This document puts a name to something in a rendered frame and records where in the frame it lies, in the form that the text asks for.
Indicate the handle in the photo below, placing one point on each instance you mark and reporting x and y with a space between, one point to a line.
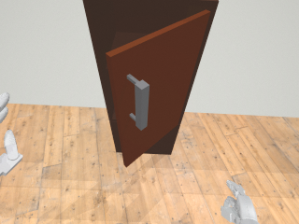
142 95

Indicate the right robot hand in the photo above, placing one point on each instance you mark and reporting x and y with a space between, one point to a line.
242 206

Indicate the cupboard door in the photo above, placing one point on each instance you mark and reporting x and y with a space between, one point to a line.
165 59

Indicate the left robot hand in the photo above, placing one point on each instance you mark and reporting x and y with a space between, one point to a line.
12 157

